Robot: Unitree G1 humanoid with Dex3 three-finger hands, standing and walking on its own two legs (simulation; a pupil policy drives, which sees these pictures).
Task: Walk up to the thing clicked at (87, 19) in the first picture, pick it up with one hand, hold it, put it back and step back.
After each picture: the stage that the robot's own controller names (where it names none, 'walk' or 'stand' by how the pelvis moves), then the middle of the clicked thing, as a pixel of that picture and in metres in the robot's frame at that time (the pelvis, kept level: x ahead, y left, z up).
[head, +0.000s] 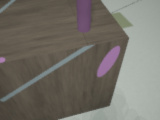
stand; (83, 7) +0.72 +0.01 +0.12
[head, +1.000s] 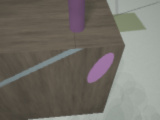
sink last; (76, 3) +0.65 +0.06 +0.15
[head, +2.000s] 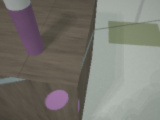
rise first; (26, 24) +0.47 +0.25 +0.14
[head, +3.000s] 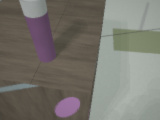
stand; (40, 31) +0.47 +0.17 +0.14
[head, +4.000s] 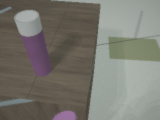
stand; (36, 47) +0.44 +0.19 +0.12
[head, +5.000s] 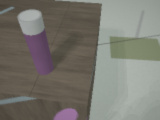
stand; (38, 46) +0.45 +0.18 +0.11
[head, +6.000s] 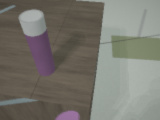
stand; (40, 47) +0.44 +0.17 +0.11
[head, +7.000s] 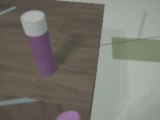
stand; (41, 47) +0.44 +0.17 +0.11
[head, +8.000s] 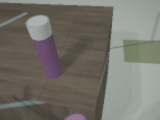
rise first; (47, 51) +0.43 +0.17 +0.12
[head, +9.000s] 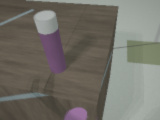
go down; (52, 45) +0.46 +0.17 +0.12
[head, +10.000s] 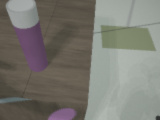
go down; (31, 40) +0.44 +0.16 +0.13
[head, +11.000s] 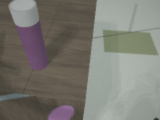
go down; (32, 39) +0.46 +0.16 +0.13
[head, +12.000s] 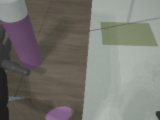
close in; (22, 36) +0.44 +0.17 +0.15
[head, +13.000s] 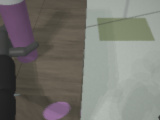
lift; (18, 25) +0.48 +0.18 +0.17
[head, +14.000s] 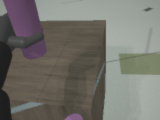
lift; (22, 11) +0.35 +0.15 +0.36
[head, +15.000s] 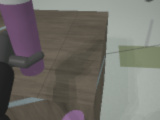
hold; (23, 31) +0.34 +0.17 +0.29
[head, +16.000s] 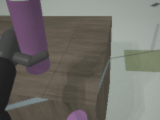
hold; (30, 28) +0.32 +0.14 +0.31
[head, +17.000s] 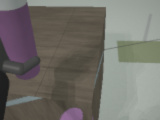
crouch; (17, 34) +0.31 +0.16 +0.29
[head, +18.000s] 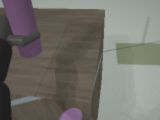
crouch; (20, 12) +0.41 +0.18 +0.30
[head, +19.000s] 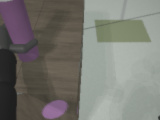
lower; (18, 23) +0.49 +0.18 +0.17
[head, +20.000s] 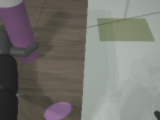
lower; (18, 26) +0.47 +0.18 +0.17
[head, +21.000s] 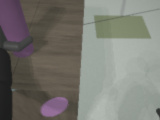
lower; (12, 19) +0.49 +0.18 +0.17
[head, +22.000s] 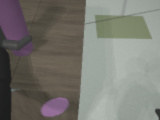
lower; (11, 18) +0.49 +0.19 +0.17
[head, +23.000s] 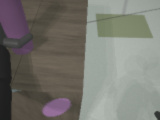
loosen; (12, 16) +0.49 +0.19 +0.17
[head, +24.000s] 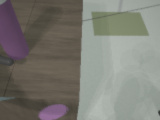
withdraw; (4, 23) +0.46 +0.19 +0.17
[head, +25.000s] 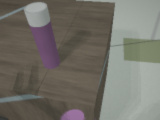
sink last; (45, 39) +0.47 +0.18 +0.14
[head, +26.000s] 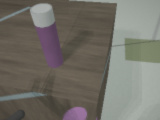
stand; (49, 39) +0.48 +0.18 +0.13
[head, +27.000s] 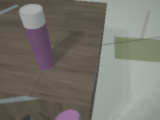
stand; (39, 41) +0.47 +0.19 +0.12
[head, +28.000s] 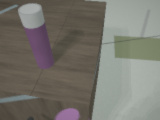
stand; (39, 40) +0.47 +0.19 +0.12
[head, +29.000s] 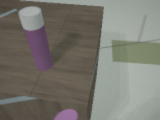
walk; (38, 42) +0.48 +0.19 +0.12
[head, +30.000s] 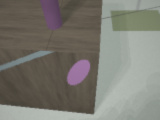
walk; out of the picture +0.64 +0.15 +0.14
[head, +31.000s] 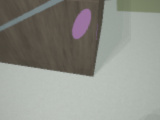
walk; out of the picture +0.96 +0.12 +0.14
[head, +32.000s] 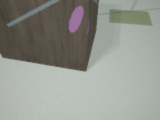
stand; out of the picture +1.23 +0.15 +0.13
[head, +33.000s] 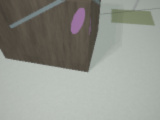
stand; out of the picture +1.22 +0.13 +0.11
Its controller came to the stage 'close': yes
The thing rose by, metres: 0.22
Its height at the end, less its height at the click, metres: +0.00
